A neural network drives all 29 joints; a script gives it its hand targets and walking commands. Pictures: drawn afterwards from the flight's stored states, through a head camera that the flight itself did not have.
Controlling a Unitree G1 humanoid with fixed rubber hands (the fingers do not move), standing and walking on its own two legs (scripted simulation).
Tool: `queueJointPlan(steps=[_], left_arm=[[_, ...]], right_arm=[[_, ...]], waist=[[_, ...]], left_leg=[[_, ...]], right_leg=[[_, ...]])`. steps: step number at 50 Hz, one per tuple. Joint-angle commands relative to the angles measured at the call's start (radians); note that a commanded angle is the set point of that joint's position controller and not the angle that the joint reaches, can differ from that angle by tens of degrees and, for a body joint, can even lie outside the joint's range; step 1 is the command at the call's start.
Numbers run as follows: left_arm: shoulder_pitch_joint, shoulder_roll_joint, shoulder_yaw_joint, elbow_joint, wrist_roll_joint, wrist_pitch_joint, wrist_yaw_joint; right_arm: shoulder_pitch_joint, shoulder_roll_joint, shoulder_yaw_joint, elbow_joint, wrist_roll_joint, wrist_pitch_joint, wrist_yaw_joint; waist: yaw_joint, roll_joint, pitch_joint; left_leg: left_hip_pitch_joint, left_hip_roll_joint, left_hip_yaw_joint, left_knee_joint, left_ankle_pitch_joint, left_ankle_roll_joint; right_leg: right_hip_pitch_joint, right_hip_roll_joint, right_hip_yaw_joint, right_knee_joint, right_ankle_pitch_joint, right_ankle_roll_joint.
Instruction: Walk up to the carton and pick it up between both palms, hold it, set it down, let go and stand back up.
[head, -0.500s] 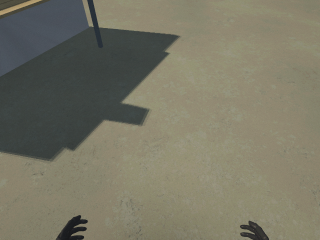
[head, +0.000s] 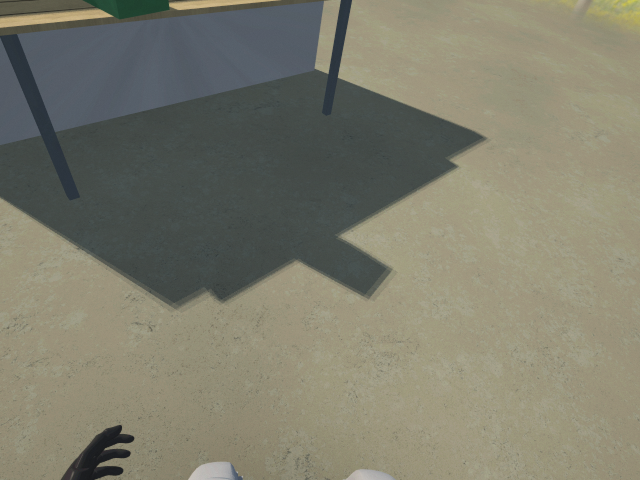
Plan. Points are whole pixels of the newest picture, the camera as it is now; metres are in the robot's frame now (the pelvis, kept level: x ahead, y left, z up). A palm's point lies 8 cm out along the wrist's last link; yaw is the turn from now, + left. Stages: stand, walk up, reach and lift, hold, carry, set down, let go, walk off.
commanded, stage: walk up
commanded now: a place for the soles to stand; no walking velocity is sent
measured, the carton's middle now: out of the picture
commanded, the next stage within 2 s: none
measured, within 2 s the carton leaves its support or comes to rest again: neither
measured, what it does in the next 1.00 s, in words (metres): walks ahead, turning left: right foot, then left foot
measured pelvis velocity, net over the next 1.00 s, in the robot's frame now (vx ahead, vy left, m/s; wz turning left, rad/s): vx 0.48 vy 0.09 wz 0.49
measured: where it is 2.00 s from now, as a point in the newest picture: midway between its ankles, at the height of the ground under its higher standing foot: (220, 277)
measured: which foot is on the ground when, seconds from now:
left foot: down 0.00-0.32, up 0.34-0.74, down 0.76-1.00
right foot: up 0.00-0.28, down 0.30-0.80, up 0.82-1.00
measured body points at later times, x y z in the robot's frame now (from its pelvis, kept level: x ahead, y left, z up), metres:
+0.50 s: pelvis +0.25 -0.02 +0.03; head +0.25 -0.05 +0.48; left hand +0.24 +0.27 -0.05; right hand +0.44 -0.26 -0.09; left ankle +0.21 +0.11 -0.60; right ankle +0.31 -0.13 -0.69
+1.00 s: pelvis +0.48 +0.09 +0.02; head +0.49 +0.14 +0.47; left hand +0.48 +0.38 -0.09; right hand +0.67 -0.14 -0.06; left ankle +0.48 +0.20 -0.69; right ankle +0.56 -0.03 -0.61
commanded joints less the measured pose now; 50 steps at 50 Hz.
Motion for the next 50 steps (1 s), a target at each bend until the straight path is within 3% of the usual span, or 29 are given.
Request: queueJointPlan(steps=[1,3,7,10,12,13,14,15,16,17,18,21,23,24,28,30,33,35,36,37,38,39,40,41,42,44,45,48,50], left_arm=[[-0.016,0.077,0.021,-0.132,-0.018,-0.039,-0.006],[0.002,0.059,0.025,-0.131,-0.018,-0.026,-0.017],[-0.048,0.014,0.016,-0.170,-0.017,-0.021,-0.023],[-0.051,-0.017,0.020,-0.183,-0.008,-0.030,-0.014],[0.017,-0.017,0.026,-0.182,-0.006,-0.040,-0.005],[0.115,-0.003,0.036,-0.166,-0.002,-0.049,0.006],[0.270,0.038,0.051,-0.134,0.002,-0.062,0.022],[0.370,0.126,0.058,-0.123,0.033,-0.075,0.036],[0.323,0.184,0.061,-0.150,0.043,-0.065,0.049],[0.245,0.206,0.073,-0.148,0.019,-0.052,0.061],[0.206,0.160,0.061,-0.157,0.006,-0.052,0.063],[0.131,0.075,0.027,-0.156,0.013,-0.065,0.056],[0.128,0.056,0.015,-0.133,0.009,-0.074,0.040],[0.144,0.060,0.018,-0.131,0.008,-0.079,0.037],[0.200,0.064,0.021,-0.110,0.019,-0.076,0.043],[0.199,0.089,0.026,-0.109,0.014,-0.070,0.047],[0.197,0.113,0.029,-0.103,0.012,-0.054,0.050],[0.203,0.123,0.027,-0.100,0.010,-0.040,0.051],[0.190,0.115,0.016,-0.105,0.010,-0.031,0.051],[0.219,0.074,0.000,-0.102,0.011,-0.021,0.047],[0.296,0.020,-0.026,-0.118,0.010,-0.017,0.038],[0.331,0.014,-0.030,-0.160,-0.002,-0.013,0.023],[0.266,0.104,0.002,-0.192,-0.018,0.002,0.015],[0.162,0.139,0.007,-0.213,-0.012,0.008,0.011],[0.090,0.124,0.008,-0.222,-0.007,0.003,0.007],[0.121,0.052,-0.001,-0.191,-0.001,-0.006,0.003],[0.156,0.042,0.003,-0.189,-0.002,-0.010,0.001],[0.151,0.014,-0.001,-0.177,-0.009,-0.005,-0.005],[0.130,-0.001,-0.007,-0.178,-0.012,0.001,-0.014]], right_arm=[[-0.067,-0.254,-0.054,-0.082,-0.028,-0.035,-0.035],[-0.074,-0.234,-0.048,-0.074,-0.032,-0.049,-0.028],[-0.016,-0.244,-0.065,-0.045,-0.032,-0.060,-0.016],[0.000,-0.219,-0.071,-0.045,-0.034,-0.056,-0.006],[0.016,-0.207,-0.064,-0.040,-0.036,-0.051,-0.001],[0.007,-0.197,-0.058,-0.048,-0.039,-0.048,-0.001],[0.033,-0.141,-0.037,-0.046,-0.044,-0.047,0.000],[0.118,-0.049,0.002,-0.070,-0.040,-0.048,0.005],[0.161,-0.085,-0.008,-0.094,-0.047,-0.035,-0.004],[0.129,-0.153,-0.021,-0.097,-0.055,-0.013,-0.016],[0.066,-0.178,-0.031,-0.109,-0.064,-0.001,-0.014],[-0.008,-0.138,-0.034,-0.101,-0.037,0.003,0.012],[0.001,-0.112,-0.033,-0.103,-0.024,0.007,0.026],[-0.024,-0.101,-0.029,-0.107,-0.025,0.011,0.032],[-0.150,-0.077,-0.015,-0.146,-0.018,0.008,0.051],[-0.205,-0.077,-0.016,-0.163,-0.021,-0.003,0.058],[-0.201,-0.059,-0.019,-0.163,-0.027,-0.016,0.056],[-0.147,-0.078,-0.039,-0.152,-0.040,-0.022,0.046],[-0.074,-0.105,-0.056,-0.128,-0.046,-0.026,0.036],[0.087,-0.148,-0.078,-0.079,-0.050,-0.032,0.018],[0.221,-0.231,-0.100,-0.054,-0.053,-0.034,-0.005],[0.230,-0.314,-0.113,-0.072,-0.042,-0.031,-0.024],[0.209,-0.327,-0.115,-0.076,-0.009,-0.018,-0.040],[0.159,-0.296,-0.100,-0.079,0.000,-0.012,-0.053],[0.115,-0.264,-0.081,-0.093,0.001,-0.011,-0.061],[0.025,-0.224,-0.067,-0.109,-0.016,-0.023,-0.066],[0.004,-0.201,-0.062,-0.108,-0.019,-0.035,-0.057],[-0.044,-0.165,-0.047,-0.101,-0.030,-0.064,-0.038],[-0.033,-0.171,-0.045,-0.090,-0.042,-0.081,-0.039]], waist=[[0.036,0.382,0.115],[0.047,0.318,0.099],[0.013,0.261,0.049],[0.005,0.195,0.062],[0.027,0.155,0.041],[0.078,0.123,-0.014],[0.148,0.003,-0.092],[0.153,-0.209,-0.184],[0.096,-0.157,-0.092],[0.073,-0.069,-0.049],[0.077,0.000,0.038],[0.063,0.022,0.148],[0.040,-0.033,0.117],[0.046,-0.062,0.128],[0.080,0.001,0.122],[0.094,0.047,0.100],[0.087,0.062,0.062],[0.061,0.063,0.009],[0.013,0.119,0.017],[-0.055,0.234,-0.057],[-0.100,0.410,-0.183],[-0.100,0.509,-0.215],[-0.122,0.385,-0.219],[-0.119,0.313,-0.157],[-0.108,0.269,-0.081],[-0.036,0.305,0.048],[-0.010,0.314,0.045],[0.027,0.351,0.019],[0.036,0.313,0.003]], left_leg=[[-0.056,0.272,-0.561,-0.661,-0.349,0.248],[-0.106,0.236,-0.485,-0.681,-0.363,0.235],[-0.018,0.194,-0.432,-0.661,-0.306,0.219],[-0.046,0.159,-0.386,-0.595,-0.228,0.192],[-0.012,0.139,-0.364,-0.496,-0.166,0.161],[-0.034,0.110,-0.346,-0.356,-0.092,0.137],[-0.094,0.037,-0.275,-0.066,0.019,0.092],[-0.229,-0.083,-0.167,0.313,-0.099,0.018],[-0.371,-0.135,-0.180,0.462,-0.193,-0.031],[-0.412,-0.048,-0.193,0.537,-0.141,-0.025],[-0.421,-0.006,-0.200,0.579,-0.071,-0.028],[-0.333,0.050,-0.218,0.431,0.102,-0.041],[-0.233,0.041,-0.214,0.356,0.126,-0.041],[-0.246,0.045,-0.190,0.354,0.152,-0.042],[-0.328,0.084,-0.128,0.103,0.189,-0.049],[-0.261,0.101,-0.093,-0.049,0.211,-0.037],[-0.091,0.055,-0.020,-0.186,0.250,0.001],[0.036,0.023,0.011,-0.213,0.212,0.029],[0.165,0.006,0.012,-0.233,0.213,0.045],[0.344,-0.037,-0.027,-0.247,0.140,0.070],[0.545,0.061,-0.258,-0.274,-0.056,0.133],[0.643,0.273,-0.749,-0.445,-0.300,0.241],[0.610,0.343,-1.006,-0.613,-0.544,0.320],[0.561,0.358,-1.022,-0.676,-0.575,0.318],[0.470,0.333,-0.894,-0.683,-0.454,0.279],[0.242,0.284,-0.633,-0.629,-0.125,0.197],[0.160,0.255,-0.570,-0.606,-0.002,0.209],[0.081,0.222,-0.475,-0.591,0.105,0.248],[0.096,0.207,-0.428,-0.591,0.144,0.244]], right_leg=[[-0.226,-0.051,0.098,-0.190,0.059,0.017],[-0.181,-0.036,0.079,-0.276,0.141,0.019],[-0.164,-0.006,0.042,-0.458,0.362,0.030],[-0.047,0.026,-0.014,-0.573,0.389,0.028],[0.054,0.053,-0.038,-0.678,0.377,0.019],[0.200,0.076,-0.044,-0.722,0.337,0.008],[0.398,0.054,0.028,-0.748,0.237,-0.009],[0.527,-0.203,0.427,-0.913,-0.098,-0.056],[0.494,-0.378,0.872,-1.115,-0.287,-0.095],[0.437,-0.426,0.999,-1.226,-0.456,-0.171],[0.343,-0.388,0.908,-1.246,-0.479,-0.154],[0.151,-0.232,0.297,-1.128,-0.032,-0.078],[0.105,-0.161,0.121,-1.115,0.103,-0.066],[0.109,-0.170,0.095,-1.123,0.156,-0.086],[0.232,-0.224,0.016,-1.134,0.239,-0.181],[0.250,-0.231,-0.053,-1.105,0.278,-0.192],[0.237,-0.217,-0.141,-1.072,0.311,-0.175],[0.221,-0.222,-0.169,-0.969,0.310,-0.167],[0.139,-0.218,-0.209,-0.841,0.350,-0.156],[0.081,-0.152,-0.272,-0.561,0.403,-0.128],[-0.064,-0.070,-0.279,-0.231,0.313,-0.075],[-0.291,0.054,-0.198,-0.043,-0.035,-0.022],[-0.353,0.073,-0.067,0.016,-0.031,-0.003],[-0.398,0.048,-0.010,0.079,0.003,-0.001],[-0.410,0.022,0.018,0.105,0.049,-0.006],[-0.341,-0.034,0.029,0.026,0.143,0.003],[-0.276,-0.038,0.034,-0.023,0.135,0.010],[-0.223,-0.056,0.055,-0.132,0.130,0.035],[-0.237,-0.062,0.058,-0.244,0.195,0.049]])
